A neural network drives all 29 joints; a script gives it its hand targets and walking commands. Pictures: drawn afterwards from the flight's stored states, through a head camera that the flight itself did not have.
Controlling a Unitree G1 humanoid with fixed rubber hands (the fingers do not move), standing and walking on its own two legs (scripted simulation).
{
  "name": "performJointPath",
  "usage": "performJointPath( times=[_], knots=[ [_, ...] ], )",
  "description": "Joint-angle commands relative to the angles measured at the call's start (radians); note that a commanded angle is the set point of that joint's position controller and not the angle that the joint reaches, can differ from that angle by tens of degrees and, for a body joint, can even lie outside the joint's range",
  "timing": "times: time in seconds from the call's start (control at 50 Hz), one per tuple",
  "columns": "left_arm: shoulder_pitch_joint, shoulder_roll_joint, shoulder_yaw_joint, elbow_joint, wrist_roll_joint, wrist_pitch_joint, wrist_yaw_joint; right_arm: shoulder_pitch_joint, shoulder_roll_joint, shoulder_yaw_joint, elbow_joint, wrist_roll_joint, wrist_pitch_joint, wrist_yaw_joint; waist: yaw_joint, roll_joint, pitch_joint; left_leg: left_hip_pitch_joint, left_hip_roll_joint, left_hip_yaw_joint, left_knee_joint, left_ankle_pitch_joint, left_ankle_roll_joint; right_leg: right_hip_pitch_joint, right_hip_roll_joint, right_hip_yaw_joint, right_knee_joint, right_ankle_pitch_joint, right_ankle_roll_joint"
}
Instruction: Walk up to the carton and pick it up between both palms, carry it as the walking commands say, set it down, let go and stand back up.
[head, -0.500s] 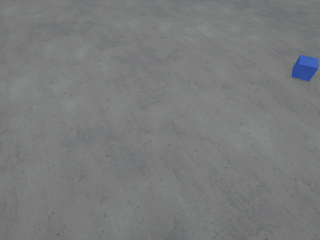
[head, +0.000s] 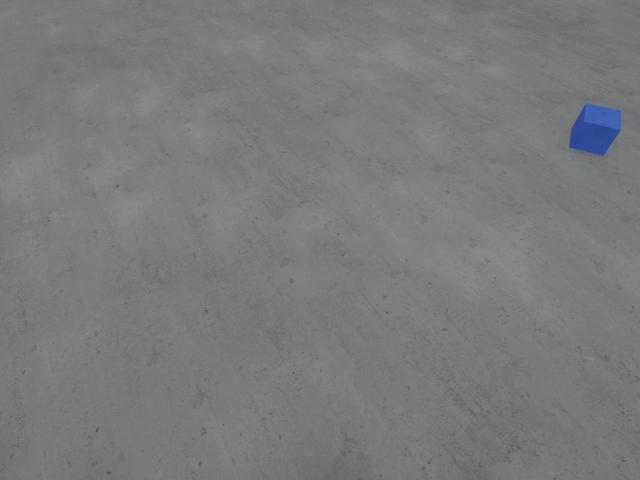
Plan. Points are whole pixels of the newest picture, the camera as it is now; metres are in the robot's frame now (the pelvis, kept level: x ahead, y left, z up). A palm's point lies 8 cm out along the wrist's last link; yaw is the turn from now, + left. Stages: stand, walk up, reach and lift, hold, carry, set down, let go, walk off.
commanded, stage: walk up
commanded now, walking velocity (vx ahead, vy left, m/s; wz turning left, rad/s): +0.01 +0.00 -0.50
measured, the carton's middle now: (594, 129) +1.78 -1.38 -0.70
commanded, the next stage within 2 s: none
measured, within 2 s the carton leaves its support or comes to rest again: neither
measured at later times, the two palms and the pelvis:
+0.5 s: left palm out of the picture +0.11 +0.17 -0.12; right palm (583, 460) +0.18 -0.33 -0.12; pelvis +0.11 -0.06 +0.01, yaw -17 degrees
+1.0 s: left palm (352, 237) +0.58 -0.04 -0.13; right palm out of the picture +0.09 -0.34 -0.12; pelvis +0.31 -0.17 -0.01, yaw -27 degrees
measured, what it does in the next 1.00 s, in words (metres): walks ahead, turning right: left foot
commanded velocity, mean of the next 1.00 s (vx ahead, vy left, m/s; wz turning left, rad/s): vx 0.45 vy -0.19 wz -0.42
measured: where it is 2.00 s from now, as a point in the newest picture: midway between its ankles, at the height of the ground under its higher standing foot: (479, 334)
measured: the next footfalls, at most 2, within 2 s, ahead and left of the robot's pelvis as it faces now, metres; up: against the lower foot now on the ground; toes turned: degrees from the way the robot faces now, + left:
left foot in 0.60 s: +0.32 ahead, +0.03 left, +0.00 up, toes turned -14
right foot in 1.04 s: +0.39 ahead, -0.39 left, +0.00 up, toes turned -34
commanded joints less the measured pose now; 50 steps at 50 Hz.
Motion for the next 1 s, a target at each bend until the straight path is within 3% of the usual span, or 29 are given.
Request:
performJointPath(
  times=[0.0,0.06,0.08,0.1,0.12,0.14,0.16,0.18,0.22,0.24,0.26,0.28,0.32,0.36,0.42,0.48,0.52,0.54,0.56,0.58,0.6,0.62,0.64,0.7,0.74,0.8,0.94,0.96,0.98],
  knots=[
    [-0.009,0.076,0.033,-0.114,0.013,0.015,-0.018,0.037,-0.176,-0.072,-0.1,-0.015,0.015,-0.02,-0.054,0.182,-0.075,-0.025,0.325,-0.115,-0.038,0.265,0.163,-0.118,-0.025,-0.034,0.282,-0.243,0.007],
    [0.119,0.062,0.029,-0.1,0.031,0.011,-0.033,-0.054,-0.152,-0.07,-0.135,-0.009,0.013,-0.005,0.041,0.193,-0.058,-0.206,0.242,-0.01,0.081,-0.065,0.082,0.076,-0.037,-0.03,0.019,-0.103,-0.041],
    [0.121,0.128,0.051,-0.104,0.034,0.033,-0.077,-0.016,-0.276,-0.117,-0.117,-0.019,0.01,-0.025,0.061,0.041,-0.084,-0.248,0.366,-0.212,0.009,-0.478,0.113,0.124,-0.056,0.069,0.081,-0.152,-0.082],
    [0.123,0.14,0.05,-0.129,0.045,0.035,-0.095,-0.11,-0.244,-0.102,-0.158,-0.021,0.001,-0.021,0.097,-0.031,-0.059,-0.342,0.368,-0.177,0.058,-0.561,0.088,0.134,-0.113,0.105,0.008,-0.233,-0.096],
    [0.199,0.159,0.049,-0.132,0.04,0.013,-0.089,-0.222,-0.171,-0.084,-0.231,-0.009,0.008,0.001,0.137,-0.184,-0.006,-0.55,0.138,0.012,0.33,-0.53,-0.007,0.214,-0.183,0.375,-0.33,-0.627,-0.168],
    [0.249,0.22,0.083,-0.082,0.036,-0.006,-0.069,-0.316,-0.089,-0.074,-0.245,-0.012,-0.003,0.01,0.185,-0.401,0.018,-0.62,0.026,0.006,0.704,-0.311,0.006,0.19,-0.29,0.662,-0.496,-0.663,-0.194],
    [0.25,0.219,0.079,-0.035,0.039,-0.021,-0.05,-0.282,-0.065,-0.066,-0.25,-0.035,-0.012,0.026,0.151,-0.246,0.053,-0.636,0.059,-0.1,0.734,-0.252,-0.005,0.149,-0.334,0.79,-0.528,-0.639,-0.22],
    [0.216,0.172,0.056,-0.056,0.027,-0.038,-0.035,-0.218,-0.076,-0.065,-0.257,-0.036,-0.023,0.032,0.089,-0.133,0.022,-0.628,0.078,-0.096,0.718,-0.201,-0.007,0.183,-0.314,0.747,-0.486,-0.617,-0.262],
    [0.133,0.121,0.06,-0.073,0.017,-0.061,-0.02,-0.084,-0.085,-0.078,-0.172,-0.032,-0.05,0.048,0.026,-0.077,-0.044,-0.522,0.118,-0.08,0.746,-0.097,-0.005,0.165,-0.249,0.547,-0.45,-0.469,-0.213],
    [0.126,0.082,0.057,-0.068,0.017,-0.068,-0.014,-0.092,-0.084,-0.084,-0.17,-0.033,-0.051,0.054,0.017,-0.039,-0.041,-0.499,0.11,-0.092,0.713,-0.056,-0.006,0.16,-0.238,0.54,-0.448,-0.385,-0.221],
    [0.128,0.069,0.062,-0.082,0.016,-0.077,-0.013,-0.095,-0.077,-0.079,-0.163,-0.025,-0.055,0.054,0.029,-0.065,-0.083,-0.458,0.102,-0.061,0.684,-0.004,-0.021,0.189,-0.185,0.42,-0.445,-0.234,-0.192],
    [0.133,0.06,0.058,-0.075,0.015,-0.084,-0.01,-0.095,-0.081,-0.086,-0.156,-0.028,-0.055,0.054,0.022,-0.042,-0.062,-0.469,0.093,-0.073,0.649,0.012,-0.024,0.198,-0.165,0.406,-0.427,-0.168,-0.188],
    [0.216,0.064,0.062,-0.054,0.023,-0.094,-0.01,-0.125,-0.045,-0.07,-0.184,-0.017,-0.059,0.05,0.058,-0.123,-0.033,-0.459,0.073,-0.027,0.505,0.003,-0.042,0.24,-0.149,0.327,-0.412,0.024,-0.193],
    [0.347,0.037,0.045,0.012,0.021,-0.1,-0.005,-0.151,0.007,-0.057,-0.169,-0.004,-0.056,0.047,0.09,-0.189,-0.011,-0.528,0.043,0.004,0.471,0.03,-0.054,0.323,-0.168,0.33,-0.384,0.226,-0.156],
    [0.332,0.063,0.049,-0.005,0.024,-0.09,-0.002,-0.243,-0.003,-0.054,-0.188,0.002,-0.063,0.037,0.098,-0.129,0.02,-0.485,0.047,-0.004,0.265,0.011,-0.052,0.304,-0.127,0.288,-0.324,0.321,-0.183],
    [0.338,0.063,0.049,0.004,0.029,-0.09,-0.006,-0.186,0.023,-0.055,-0.171,0.015,-0.06,0.021,0.081,-0.179,-0.039,-0.34,0.001,0.044,0.168,-0.045,-0.044,0.261,-0.126,0.295,-0.25,0.501,-0.183],
    [0.25,0.033,0.037,0.0,0.023,-0.091,-0.008,-0.086,0.012,-0.059,-0.165,0.02,-0.076,0.007,-0.007,-0.158,-0.061,-0.122,-0.025,0.047,0.08,-0.026,-0.025,0.114,-0.083,0.27,-0.115,0.704,-0.153],
    [0.198,0.061,0.043,-0.025,0.019,-0.092,-0.007,0.06,-0.032,-0.078,-0.105,0.018,-0.085,0.005,-0.082,-0.044,-0.144,0.195,-0.025,0.058,0.037,0.028,-0.018,-0.056,-0.041,0.224,0.013,0.707,-0.121],
    [0.129,-0.012,0.029,-0.077,0.008,-0.103,-0.007,0.269,-0.135,-0.112,-0.072,0.009,-0.09,-0.006,-0.198,0.145,-0.283,0.494,0.204,-0.165,-0.014,-0.056,0.051,-0.267,0.003,0.159,0.304,0.414,-0.08],
    [0.095,-0.066,0.022,-0.126,0.004,-0.11,-0.001,0.446,-0.22,-0.137,-0.034,-0.002,-0.09,-0.021,-0.225,0.324,-0.335,0.606,0.52,-0.552,-0.198,-0.076,0.139,-0.47,0.051,0.122,0.512,-0.257,-0.036],
    [0.096,-0.023,0.033,-0.131,0.023,-0.094,-0.007,0.38,-0.222,-0.12,-0.044,-0.017,-0.083,-0.032,-0.151,0.192,-0.225,0.43,0.573,-0.675,-0.241,-0.115,0.166,-0.535,0.011,0.141,0.677,-0.222,-0.009],
    [0.07,0.01,0.046,-0.134,0.04,-0.077,-0.027,0.318,-0.18,-0.099,-0.029,-0.02,-0.073,-0.042,-0.111,0.069,-0.154,0.315,0.534,-0.613,-0.203,-0.002,0.175,-0.538,-0.042,0.173,0.661,-0.077,0.0],
    [0.043,0.006,0.049,-0.138,0.025,-0.066,-0.035,0.262,-0.175,-0.105,-0.019,-0.017,-0.068,-0.05,-0.099,0.094,-0.157,0.256,0.509,-0.527,-0.183,0.024,0.202,-0.494,-0.063,0.166,0.715,0.002,0.016],
    [0.134,-0.041,0.047,-0.113,0.036,-0.039,-0.072,0.171,-0.031,-0.058,-0.034,-0.014,-0.083,-0.028,0.0,0.137,-0.031,-0.005,0.391,-0.208,-0.2,0.085,0.125,-0.428,-0.097,0.141,0.64,0.064,0.006],
    [0.096,-0.069,0.036,-0.127,0.044,-0.022,-0.087,0.16,-0.062,-0.083,-0.053,-0.019,-0.087,-0.012,-0.001,0.222,-0.018,-0.028,0.37,-0.141,-0.22,0.093,0.11,-0.427,-0.106,0.113,0.565,0.109,0.006],
    [-0.024,-0.1,0.019,-0.16,0.024,-0.02,-0.105,0.164,-0.088,-0.083,-0.04,-0.024,-0.094,-0.002,-0.009,0.227,0.021,-0.142,0.266,0.007,-0.294,0.003,0.061,-0.283,-0.074,-0.016,0.297,0.23,0.004],
    [-0.251,-0.038,0.011,-0.184,0.048,-0.021,-0.105,0.33,-0.107,-0.087,0.011,-0.002,-0.075,-0.005,-0.103,0.212,0.09,0.047,0.341,0.047,-0.245,0.215,0.074,-0.239,-0.059,-0.132,0.036,0.061,0.001],
    [-0.236,-0.03,0.015,-0.166,0.045,-0.024,-0.104,0.314,-0.128,-0.091,0.025,0.003,-0.078,0.001,-0.083,0.217,0.051,0.076,0.337,0.053,-0.161,0.364,0.079,-0.206,-0.036,-0.136,-0.022,0.02,-0.005],
    [-0.07,0.013,0.025,-0.153,0.044,-0.032,-0.095,0.269,-0.145,-0.088,0.006,0.013,-0.073,-0.002,-0.007,0.177,-0.035,0.035,0.325,0.101,-0.005,0.425,0.058,-0.024,-0.052,-0.12,-0.071,0.042,-0.019]
  ],
)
